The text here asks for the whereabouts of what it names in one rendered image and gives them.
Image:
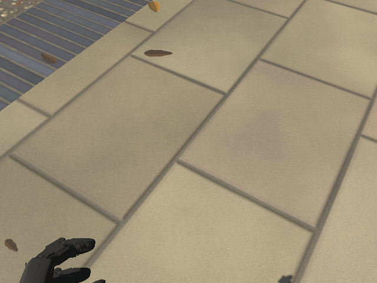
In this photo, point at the robot left hand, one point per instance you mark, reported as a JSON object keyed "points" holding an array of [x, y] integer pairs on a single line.
{"points": [[41, 268]]}

